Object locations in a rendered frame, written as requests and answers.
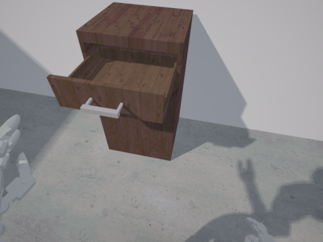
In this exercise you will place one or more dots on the left robot hand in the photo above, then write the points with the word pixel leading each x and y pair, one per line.
pixel 20 186

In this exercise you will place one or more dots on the handle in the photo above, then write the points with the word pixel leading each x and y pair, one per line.
pixel 87 108

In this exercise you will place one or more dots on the right robot hand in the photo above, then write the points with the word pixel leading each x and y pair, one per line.
pixel 259 230

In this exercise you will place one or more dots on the cabinet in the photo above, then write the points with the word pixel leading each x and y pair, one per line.
pixel 150 29

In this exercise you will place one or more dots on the drawer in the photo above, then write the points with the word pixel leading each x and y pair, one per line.
pixel 142 81

